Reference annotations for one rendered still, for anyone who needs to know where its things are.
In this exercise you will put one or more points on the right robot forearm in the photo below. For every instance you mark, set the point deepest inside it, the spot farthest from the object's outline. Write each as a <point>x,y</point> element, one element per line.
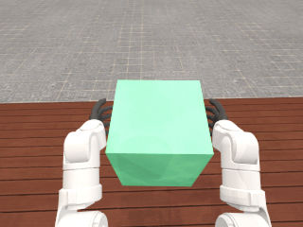
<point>240,169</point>

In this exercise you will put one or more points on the left robot upper arm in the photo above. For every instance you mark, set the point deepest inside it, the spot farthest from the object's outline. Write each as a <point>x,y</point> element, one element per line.
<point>83,219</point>

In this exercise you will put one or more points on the right robot upper arm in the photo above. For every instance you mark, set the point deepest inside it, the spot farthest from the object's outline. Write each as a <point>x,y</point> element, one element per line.
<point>240,220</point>

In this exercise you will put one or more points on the left robot forearm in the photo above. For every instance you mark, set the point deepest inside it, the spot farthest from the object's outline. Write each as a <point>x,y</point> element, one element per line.
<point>81,162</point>

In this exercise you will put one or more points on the robot left hand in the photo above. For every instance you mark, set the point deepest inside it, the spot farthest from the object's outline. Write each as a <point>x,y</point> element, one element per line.
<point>96,113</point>

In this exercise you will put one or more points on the carton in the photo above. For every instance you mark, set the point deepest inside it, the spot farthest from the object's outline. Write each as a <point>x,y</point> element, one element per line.
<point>159,134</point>

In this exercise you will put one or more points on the robot right hand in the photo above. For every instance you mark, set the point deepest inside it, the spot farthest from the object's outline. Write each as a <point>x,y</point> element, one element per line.
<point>219,113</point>

